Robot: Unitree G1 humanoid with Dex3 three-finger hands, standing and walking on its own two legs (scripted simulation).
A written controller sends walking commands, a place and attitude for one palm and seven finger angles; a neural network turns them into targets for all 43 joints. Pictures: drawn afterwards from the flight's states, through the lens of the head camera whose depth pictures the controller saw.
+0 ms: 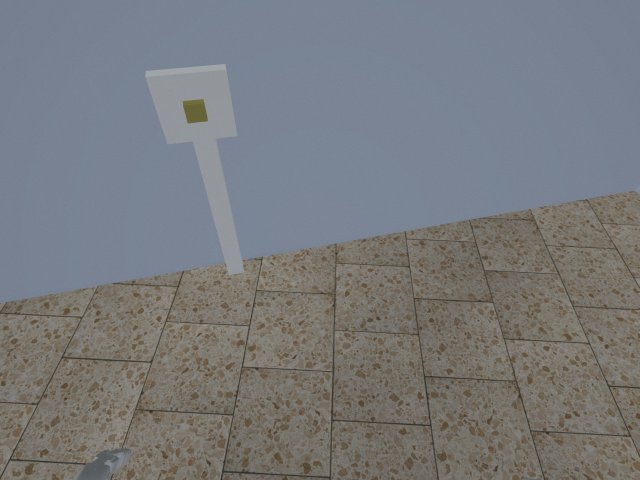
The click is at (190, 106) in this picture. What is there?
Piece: button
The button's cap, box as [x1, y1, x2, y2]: [183, 99, 207, 122]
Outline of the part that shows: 202,99 183,101 183,106 188,122 207,120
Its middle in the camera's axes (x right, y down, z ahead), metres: -0.31 -0.31 +0.94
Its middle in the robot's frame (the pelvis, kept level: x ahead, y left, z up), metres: +0.90 +0.35 -0.04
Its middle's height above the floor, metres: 0.73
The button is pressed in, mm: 0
